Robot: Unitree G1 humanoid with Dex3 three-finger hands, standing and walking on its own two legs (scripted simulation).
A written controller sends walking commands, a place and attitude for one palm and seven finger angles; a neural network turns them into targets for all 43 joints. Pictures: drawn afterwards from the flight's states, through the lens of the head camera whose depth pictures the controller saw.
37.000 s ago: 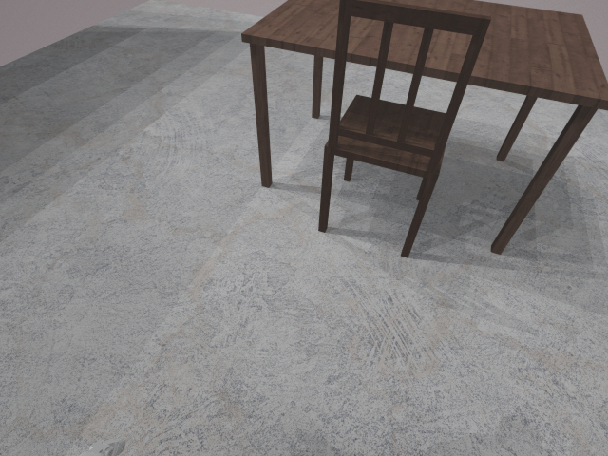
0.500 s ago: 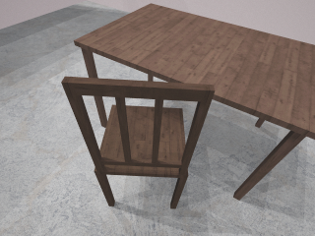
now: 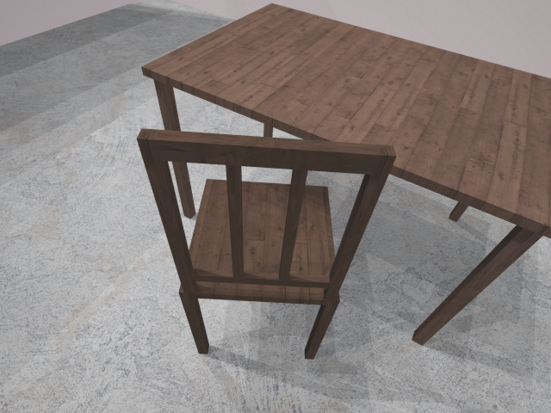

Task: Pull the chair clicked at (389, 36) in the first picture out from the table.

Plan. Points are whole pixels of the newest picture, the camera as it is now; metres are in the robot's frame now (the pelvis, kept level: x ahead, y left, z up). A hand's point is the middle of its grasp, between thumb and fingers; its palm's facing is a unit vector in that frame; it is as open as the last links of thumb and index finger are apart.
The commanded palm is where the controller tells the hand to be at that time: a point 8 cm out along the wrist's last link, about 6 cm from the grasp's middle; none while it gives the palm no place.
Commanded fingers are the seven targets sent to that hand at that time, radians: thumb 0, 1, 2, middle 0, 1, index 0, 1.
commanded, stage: come to a stop and stand still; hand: left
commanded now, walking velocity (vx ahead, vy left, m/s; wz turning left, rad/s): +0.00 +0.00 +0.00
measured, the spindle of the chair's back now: (236, 228) +0.45 +0.11 -0.05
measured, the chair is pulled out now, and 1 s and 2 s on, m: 0.21 0.21 0.21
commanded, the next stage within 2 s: look again from close up in 0.18 s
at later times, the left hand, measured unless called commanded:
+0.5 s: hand out of the picture -0.03 +0.17 -0.18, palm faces +0.02 -0.99 -0.16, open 7.4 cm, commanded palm none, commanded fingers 0.00 0.90 0.90 -0.20 -0.30 -0.20 -0.30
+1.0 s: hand out of the picture -0.04 +0.15 -0.18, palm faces +0.02 -0.99 -0.16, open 7.4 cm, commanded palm none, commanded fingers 0.00 0.90 0.90 -0.20 -0.30 -0.20 -0.30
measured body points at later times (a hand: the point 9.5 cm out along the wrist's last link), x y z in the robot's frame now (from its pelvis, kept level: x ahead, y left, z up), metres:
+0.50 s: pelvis -0.01 +0.01 +0.00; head -0.01 +0.02 +0.45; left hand -0.03 +0.22 -0.17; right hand +0.00 -0.22 -0.15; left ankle -0.01 +0.06 -0.74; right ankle -0.03 -0.15 -0.74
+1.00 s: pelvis -0.01 -0.01 +0.00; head +0.00 +0.01 +0.45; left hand -0.04 +0.21 -0.16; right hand -0.01 -0.23 -0.15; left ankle -0.01 +0.06 -0.74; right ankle -0.03 -0.15 -0.74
